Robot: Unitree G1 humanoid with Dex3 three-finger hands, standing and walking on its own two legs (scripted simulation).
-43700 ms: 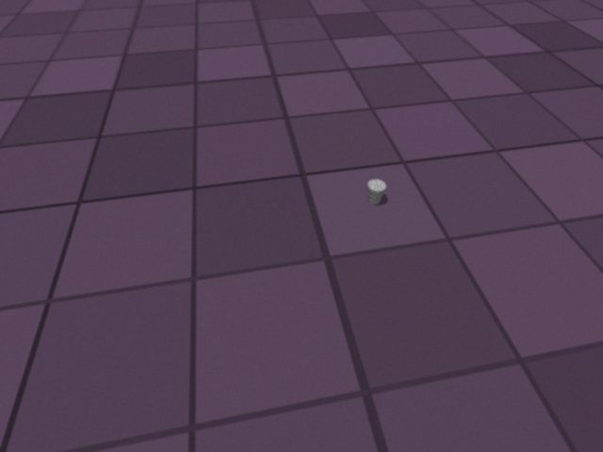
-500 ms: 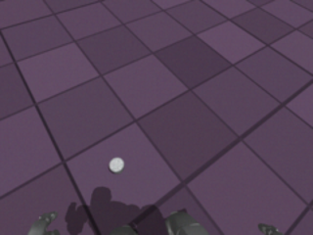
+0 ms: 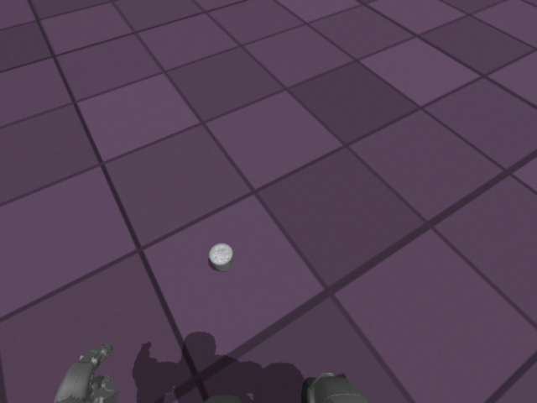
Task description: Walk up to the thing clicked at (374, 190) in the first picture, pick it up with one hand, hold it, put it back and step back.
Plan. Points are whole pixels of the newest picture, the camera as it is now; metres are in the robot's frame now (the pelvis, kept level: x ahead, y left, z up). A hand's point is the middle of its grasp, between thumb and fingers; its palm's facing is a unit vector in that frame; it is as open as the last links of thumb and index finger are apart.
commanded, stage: step back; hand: left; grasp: from above
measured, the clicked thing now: (222, 259) +0.64 +0.19 -0.71
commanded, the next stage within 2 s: none
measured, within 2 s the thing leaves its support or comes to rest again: neither
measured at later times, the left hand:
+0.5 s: hand out of the picture -0.10 +0.26 -0.15, palm faces -0.10 -0.91 -0.41, open 7.3 cm
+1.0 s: hand out of the picture -0.22 +0.23 -0.14, palm faces -0.01 -0.93 -0.36, open 7.3 cm
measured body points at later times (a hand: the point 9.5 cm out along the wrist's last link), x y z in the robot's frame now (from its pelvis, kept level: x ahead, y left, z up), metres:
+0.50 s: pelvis -0.18 -0.02 -0.01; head -0.12 -0.03 +0.44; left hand -0.09 +0.30 -0.12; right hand -0.05 -0.34 -0.11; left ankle -0.03 +0.11 -0.72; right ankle -0.21 -0.14 -0.73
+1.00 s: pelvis -0.35 -0.03 +0.01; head -0.30 -0.01 +0.45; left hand -0.22 +0.28 -0.11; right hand -0.29 -0.34 -0.11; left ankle -0.33 +0.09 -0.72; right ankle -0.33 -0.16 -0.64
